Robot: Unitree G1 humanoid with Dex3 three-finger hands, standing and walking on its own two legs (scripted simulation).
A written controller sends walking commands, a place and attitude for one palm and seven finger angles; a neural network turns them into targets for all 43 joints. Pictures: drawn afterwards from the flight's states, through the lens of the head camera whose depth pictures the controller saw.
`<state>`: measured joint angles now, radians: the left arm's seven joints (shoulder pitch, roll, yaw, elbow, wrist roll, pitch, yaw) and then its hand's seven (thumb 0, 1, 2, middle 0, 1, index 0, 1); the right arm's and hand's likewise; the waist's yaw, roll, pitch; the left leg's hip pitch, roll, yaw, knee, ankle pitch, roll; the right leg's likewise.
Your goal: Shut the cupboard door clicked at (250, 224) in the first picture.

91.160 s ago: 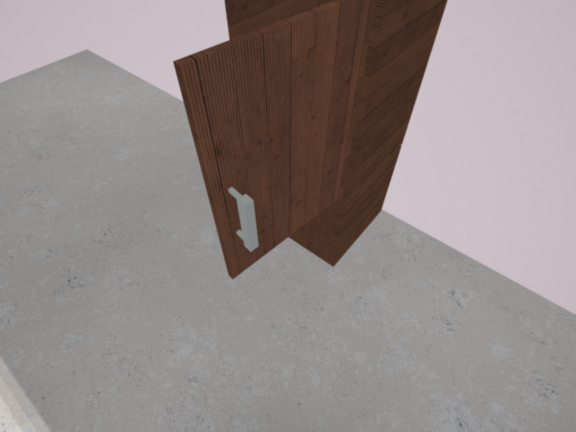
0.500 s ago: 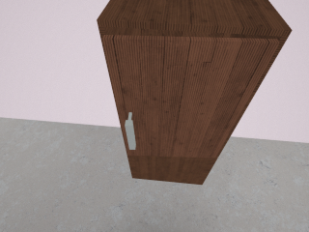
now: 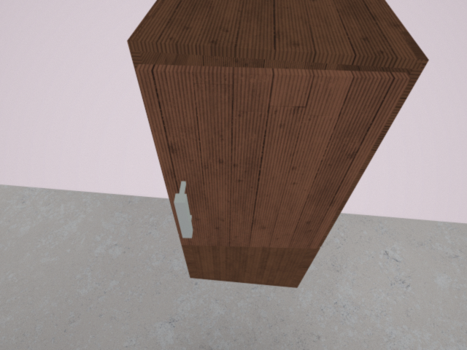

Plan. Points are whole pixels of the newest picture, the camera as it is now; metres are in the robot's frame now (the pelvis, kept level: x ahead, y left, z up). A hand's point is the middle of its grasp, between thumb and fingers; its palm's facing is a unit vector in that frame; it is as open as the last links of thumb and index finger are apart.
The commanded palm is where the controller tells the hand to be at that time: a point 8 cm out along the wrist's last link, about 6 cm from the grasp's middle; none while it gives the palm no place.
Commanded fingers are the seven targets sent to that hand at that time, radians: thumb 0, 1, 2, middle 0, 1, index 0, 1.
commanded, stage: look again from close up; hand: left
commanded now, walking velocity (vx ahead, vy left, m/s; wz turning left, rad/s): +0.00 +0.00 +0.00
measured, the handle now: (185, 210) +0.43 +0.15 -0.11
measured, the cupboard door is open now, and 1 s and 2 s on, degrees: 4 4 4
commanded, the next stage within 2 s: raise the hand and make a fist in 0.08 s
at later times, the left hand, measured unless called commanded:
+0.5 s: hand (151, 316) +0.18 +0.15 -0.04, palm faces +0.09 -1.00 -0.01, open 6.7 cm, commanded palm +0.11 +0.22 -0.07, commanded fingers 0.00 0.90 0.90 -0.49 -0.62 -0.49 -0.62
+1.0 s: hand (135, 332) +0.16 +0.18 -0.08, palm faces +0.07 -1.00 +0.02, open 4.3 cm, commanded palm +0.12 +0.23 -0.07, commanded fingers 0.00 0.90 0.90 -0.95 -1.12 -0.95 -1.12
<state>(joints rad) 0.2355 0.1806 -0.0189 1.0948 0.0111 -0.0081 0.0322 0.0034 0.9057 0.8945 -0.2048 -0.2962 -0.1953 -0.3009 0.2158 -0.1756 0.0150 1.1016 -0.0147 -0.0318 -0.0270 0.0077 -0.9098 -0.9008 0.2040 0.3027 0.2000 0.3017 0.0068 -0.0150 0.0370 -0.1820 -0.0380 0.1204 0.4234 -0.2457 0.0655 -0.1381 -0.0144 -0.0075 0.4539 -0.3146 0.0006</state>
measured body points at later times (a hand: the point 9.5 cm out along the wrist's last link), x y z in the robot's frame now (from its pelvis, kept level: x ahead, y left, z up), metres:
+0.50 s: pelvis -0.03 -0.05 -0.06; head +0.00 -0.05 +0.39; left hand +0.17 +0.21 -0.04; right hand +0.16 -0.30 -0.13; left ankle -0.01 +0.08 -0.74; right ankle -0.01 -0.11 -0.74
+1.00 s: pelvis -0.06 -0.02 -0.11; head +0.01 -0.01 +0.33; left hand +0.15 +0.24 -0.08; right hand +0.11 -0.24 -0.20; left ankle -0.01 +0.09 -0.74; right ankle -0.01 -0.11 -0.74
